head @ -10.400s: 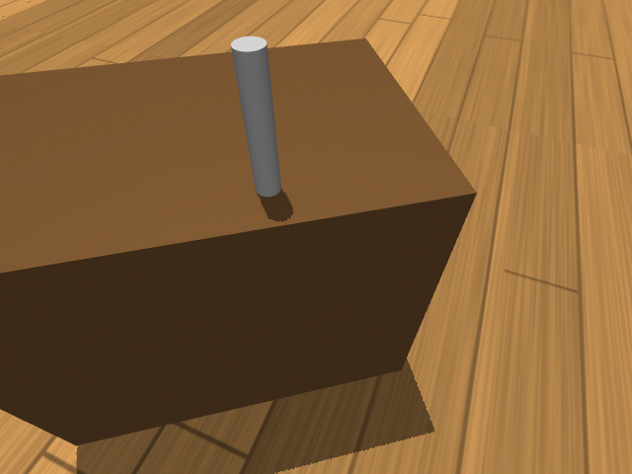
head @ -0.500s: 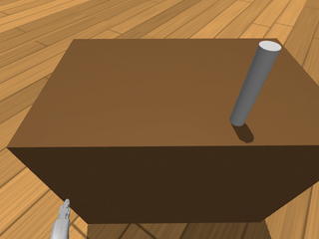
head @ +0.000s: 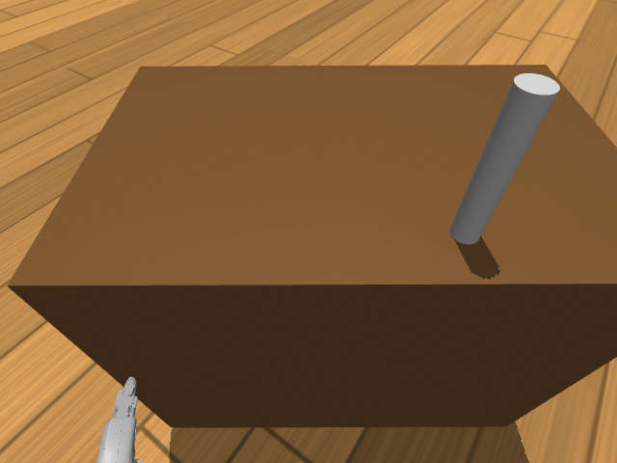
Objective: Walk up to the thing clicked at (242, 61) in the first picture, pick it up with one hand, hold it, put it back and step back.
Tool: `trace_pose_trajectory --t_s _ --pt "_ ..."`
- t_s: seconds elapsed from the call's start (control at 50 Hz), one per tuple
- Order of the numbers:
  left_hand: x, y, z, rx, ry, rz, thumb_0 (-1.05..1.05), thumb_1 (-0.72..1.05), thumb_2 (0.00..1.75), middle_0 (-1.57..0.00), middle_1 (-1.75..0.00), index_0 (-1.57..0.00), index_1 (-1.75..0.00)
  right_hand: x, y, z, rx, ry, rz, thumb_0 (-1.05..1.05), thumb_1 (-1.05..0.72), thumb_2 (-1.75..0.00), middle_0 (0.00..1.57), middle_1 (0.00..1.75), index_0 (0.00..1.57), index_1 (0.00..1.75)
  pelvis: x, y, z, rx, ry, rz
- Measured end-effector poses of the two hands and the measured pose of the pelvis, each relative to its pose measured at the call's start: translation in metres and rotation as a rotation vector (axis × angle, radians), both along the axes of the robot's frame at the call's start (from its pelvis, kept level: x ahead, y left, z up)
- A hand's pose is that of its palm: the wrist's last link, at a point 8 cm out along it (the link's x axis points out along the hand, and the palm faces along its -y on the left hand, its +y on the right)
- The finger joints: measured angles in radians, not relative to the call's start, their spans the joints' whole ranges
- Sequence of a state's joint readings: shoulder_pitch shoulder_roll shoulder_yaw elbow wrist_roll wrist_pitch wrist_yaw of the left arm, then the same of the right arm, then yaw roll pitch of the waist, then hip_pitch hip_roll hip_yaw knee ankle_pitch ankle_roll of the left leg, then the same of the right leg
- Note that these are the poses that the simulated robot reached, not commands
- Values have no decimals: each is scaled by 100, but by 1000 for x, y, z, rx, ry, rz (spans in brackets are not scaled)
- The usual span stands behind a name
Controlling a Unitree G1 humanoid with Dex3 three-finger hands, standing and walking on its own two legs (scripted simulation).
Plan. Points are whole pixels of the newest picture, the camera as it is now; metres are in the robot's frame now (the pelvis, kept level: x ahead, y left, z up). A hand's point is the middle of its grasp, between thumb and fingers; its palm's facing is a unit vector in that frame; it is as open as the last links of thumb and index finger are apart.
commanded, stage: go down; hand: right
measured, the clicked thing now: (493, 172) +0.44 -0.22 +0.15
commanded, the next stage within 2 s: approach in 1.16 s
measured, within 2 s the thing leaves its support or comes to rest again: neither
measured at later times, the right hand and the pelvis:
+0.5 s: hand out of the picture +0.34 -0.41 +0.20, palm faces +0.20 +0.98 +0.00, open 17.6 cm; pelvis +0.00 -0.01 +0.00, yaw +1 degrees
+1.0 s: hand out of the picture +0.34 -0.42 +0.20, palm faces +0.22 +0.97 +0.00, open 17.5 cm; pelvis +0.00 -0.01 +0.00, yaw +0 degrees
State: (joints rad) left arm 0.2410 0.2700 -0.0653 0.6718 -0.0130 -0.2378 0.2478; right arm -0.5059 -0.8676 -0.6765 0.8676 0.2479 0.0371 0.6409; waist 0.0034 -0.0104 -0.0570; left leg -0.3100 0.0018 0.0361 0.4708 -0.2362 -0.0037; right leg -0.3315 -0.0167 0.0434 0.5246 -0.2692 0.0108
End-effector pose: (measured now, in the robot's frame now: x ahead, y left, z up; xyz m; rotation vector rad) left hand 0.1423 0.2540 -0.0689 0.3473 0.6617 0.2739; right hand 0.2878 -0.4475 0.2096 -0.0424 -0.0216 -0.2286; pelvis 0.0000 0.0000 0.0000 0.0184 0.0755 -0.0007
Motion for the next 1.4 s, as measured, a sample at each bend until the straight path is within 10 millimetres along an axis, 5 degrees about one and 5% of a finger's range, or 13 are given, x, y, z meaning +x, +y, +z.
trace_pose_trajectory --t_s 0.48,0.84,1.08,1.28,1.4 --pt "-1 -9 4 10 -6 22 -1 -56 7 -6 -5 -5 -5 22 -10 -6 55 42 25 -1 56 -5 5 5 5 5 4 -9 -2 10 25 8" --pt "1 -9 9 11 -43 22 -1 -55 6 -6 -5 -5 -5 18 -11 5 57 30 24 -1 53 -5 5 5 5 5 1 -11 -2 11 17 7" --pt "-11 -9 -5 23 41 4 -1 -54 6 -6 -5 -5 -5 20 -14 -8 38 51 18 -1 55 -4 5 5 5 5 -3 -8 -4 13 37 7" --pt "5 -8 11 11 -67 21 -1 -54 6 -6 -5 -5 -5 24 -6 10 45 -1 22 -1 51 -4 7 5 6 5 5 -7 -3 11 26 8" --pt "-2 -8 1 -1 -12 17 -1 -55 6 -6 -5 -5 -5 21 -9 9 45 51 15 -1 51 -4 6 4 5 4 6 -6 -3 10 27 3"
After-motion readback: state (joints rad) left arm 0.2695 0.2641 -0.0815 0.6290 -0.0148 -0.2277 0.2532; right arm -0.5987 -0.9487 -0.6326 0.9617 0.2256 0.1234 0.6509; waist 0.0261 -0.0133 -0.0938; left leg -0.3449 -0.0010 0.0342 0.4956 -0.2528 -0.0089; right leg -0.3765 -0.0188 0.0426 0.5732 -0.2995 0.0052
